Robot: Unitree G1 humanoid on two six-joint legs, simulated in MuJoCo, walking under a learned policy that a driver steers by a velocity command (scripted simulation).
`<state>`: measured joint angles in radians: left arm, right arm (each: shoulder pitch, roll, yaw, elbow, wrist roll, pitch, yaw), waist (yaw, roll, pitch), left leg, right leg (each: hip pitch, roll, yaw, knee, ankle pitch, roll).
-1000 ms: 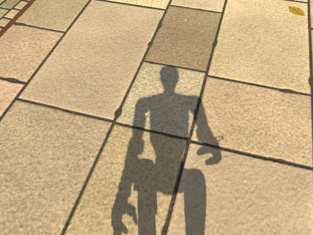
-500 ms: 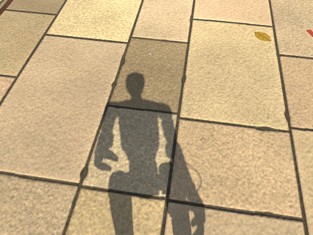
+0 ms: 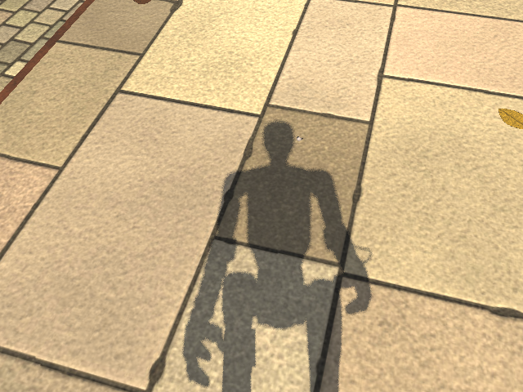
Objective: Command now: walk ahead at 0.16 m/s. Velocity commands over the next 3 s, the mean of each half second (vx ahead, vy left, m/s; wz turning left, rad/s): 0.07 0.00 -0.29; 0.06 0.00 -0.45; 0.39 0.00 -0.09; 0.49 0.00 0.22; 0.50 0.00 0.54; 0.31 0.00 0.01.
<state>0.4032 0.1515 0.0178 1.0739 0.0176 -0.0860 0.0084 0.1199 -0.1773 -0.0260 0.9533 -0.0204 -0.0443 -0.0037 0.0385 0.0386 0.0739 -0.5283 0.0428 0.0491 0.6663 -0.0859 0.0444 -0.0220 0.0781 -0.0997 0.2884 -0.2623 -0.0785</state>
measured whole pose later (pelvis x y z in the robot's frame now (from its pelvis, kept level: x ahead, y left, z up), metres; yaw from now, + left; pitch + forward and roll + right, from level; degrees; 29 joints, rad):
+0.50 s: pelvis +0.04 +0.01 -0.01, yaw -12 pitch +0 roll +1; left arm 0.24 0.20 0.06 0.92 0.02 0.06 0.00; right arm 0.18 -0.24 -0.06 0.93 -0.02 0.01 -0.06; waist 0.01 0.01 0.02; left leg -0.35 0.07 0.27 0.50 -0.15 0.06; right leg -0.30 -0.03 -0.07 0.70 -0.42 -0.05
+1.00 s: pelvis +0.04 +0.00 +0.00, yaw -25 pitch +1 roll +0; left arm 0.29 0.25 0.07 0.83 0.03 0.02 0.01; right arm 0.20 -0.24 -0.05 0.84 -0.02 0.02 -0.01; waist 0.03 -0.01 0.00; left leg -0.29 -0.02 0.01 0.63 -0.41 0.02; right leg -0.22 0.10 0.12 0.43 -0.22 -0.08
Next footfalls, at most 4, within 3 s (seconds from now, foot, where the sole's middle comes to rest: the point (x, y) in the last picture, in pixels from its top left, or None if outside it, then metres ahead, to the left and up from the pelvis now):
0.06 left None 0.18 0.09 -0.78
0.52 right None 0.04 -0.09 -0.78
1.04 left None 0.11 0.08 -0.78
1.50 right None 0.31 -0.24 -0.78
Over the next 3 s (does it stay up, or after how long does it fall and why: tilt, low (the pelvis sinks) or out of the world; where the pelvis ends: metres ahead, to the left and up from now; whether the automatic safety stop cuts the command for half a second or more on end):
stays up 0.93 -0.31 0.00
